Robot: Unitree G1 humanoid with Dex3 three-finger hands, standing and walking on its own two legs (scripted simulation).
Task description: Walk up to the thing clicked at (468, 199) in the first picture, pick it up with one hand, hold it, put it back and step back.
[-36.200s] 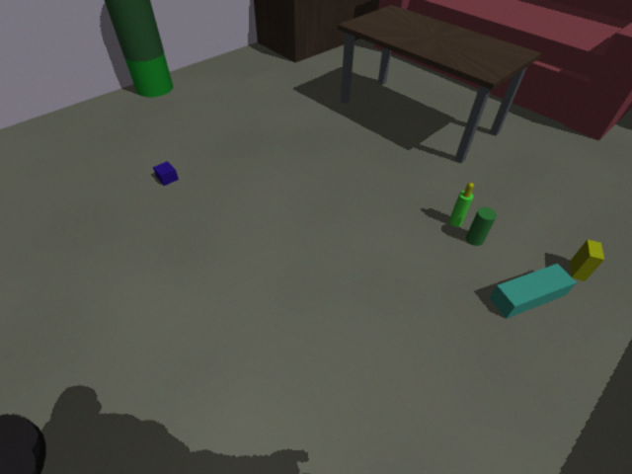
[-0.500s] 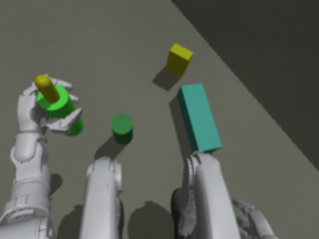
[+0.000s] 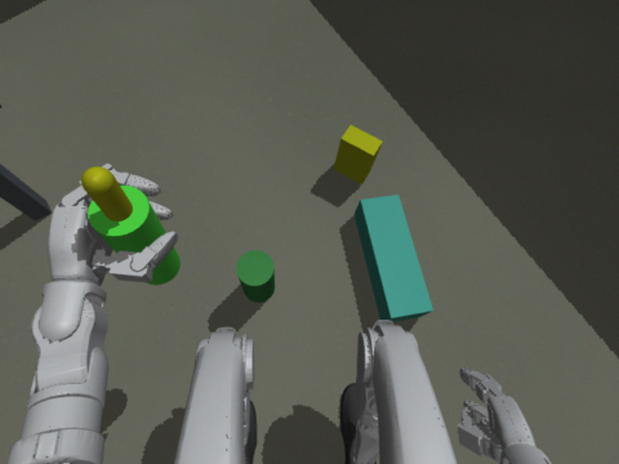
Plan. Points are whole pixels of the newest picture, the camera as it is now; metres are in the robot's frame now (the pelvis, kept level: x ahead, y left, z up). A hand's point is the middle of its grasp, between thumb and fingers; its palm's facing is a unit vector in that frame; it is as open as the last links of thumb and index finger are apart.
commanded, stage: lift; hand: left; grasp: from the side
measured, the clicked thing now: (133, 230) +0.40 +0.21 +0.01
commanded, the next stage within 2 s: hold in 1.46 s
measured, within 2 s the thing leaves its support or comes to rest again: neither
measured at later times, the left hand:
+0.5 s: hand (62, 164) +0.38 +0.19 +0.18, palm faces +0.07 -1.00 -0.02, open 8.1 cm
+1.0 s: hand (6, 69) +0.38 +0.18 +0.26, palm faces +0.06 -1.00 -0.02, open 8.1 cm
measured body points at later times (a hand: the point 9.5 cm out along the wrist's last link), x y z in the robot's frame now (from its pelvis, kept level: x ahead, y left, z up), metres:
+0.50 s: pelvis +0.03 +0.00 +0.14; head +0.14 +0.02 +0.58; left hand +0.37 +0.25 +0.18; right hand +0.20 -0.24 +0.04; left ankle +0.07 +0.12 -0.45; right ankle +0.09 -0.13 -0.45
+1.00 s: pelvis +0.06 +0.00 +0.21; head +0.13 +0.01 +0.66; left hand +0.37 +0.23 +0.26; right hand +0.20 -0.24 +0.11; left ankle +0.07 +0.12 -0.45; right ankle +0.09 -0.13 -0.45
